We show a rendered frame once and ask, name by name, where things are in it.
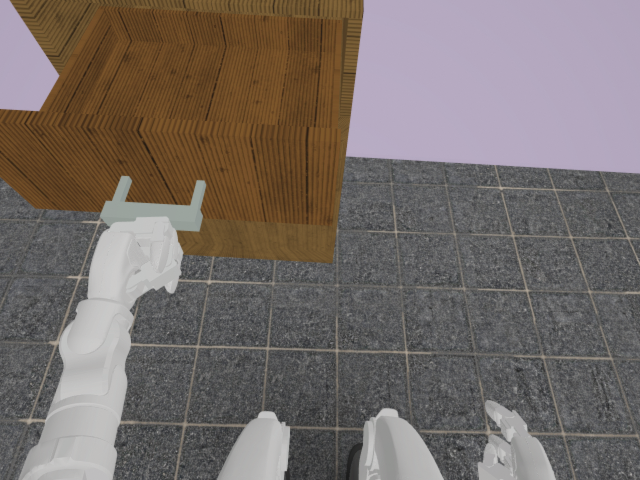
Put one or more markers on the left robot hand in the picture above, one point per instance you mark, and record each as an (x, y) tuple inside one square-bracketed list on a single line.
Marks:
[(117, 256)]

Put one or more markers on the right robot hand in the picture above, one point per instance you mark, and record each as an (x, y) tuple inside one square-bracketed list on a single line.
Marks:
[(524, 459)]

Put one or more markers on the left robot forearm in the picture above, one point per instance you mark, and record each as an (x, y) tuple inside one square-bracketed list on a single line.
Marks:
[(77, 442)]

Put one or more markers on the cabinet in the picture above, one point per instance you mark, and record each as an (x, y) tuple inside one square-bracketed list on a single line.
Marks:
[(58, 26)]

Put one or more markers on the handle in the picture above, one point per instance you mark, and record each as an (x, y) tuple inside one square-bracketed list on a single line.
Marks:
[(181, 217)]

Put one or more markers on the robot thigh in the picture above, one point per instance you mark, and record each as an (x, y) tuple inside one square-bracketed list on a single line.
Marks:
[(260, 452), (395, 449)]

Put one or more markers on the robot right thigh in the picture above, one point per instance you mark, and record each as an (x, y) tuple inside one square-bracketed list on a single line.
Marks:
[(395, 449)]

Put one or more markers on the robot left thigh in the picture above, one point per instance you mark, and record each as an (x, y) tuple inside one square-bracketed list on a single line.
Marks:
[(260, 452)]

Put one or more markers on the drawer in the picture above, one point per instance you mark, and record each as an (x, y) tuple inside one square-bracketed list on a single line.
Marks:
[(247, 103)]

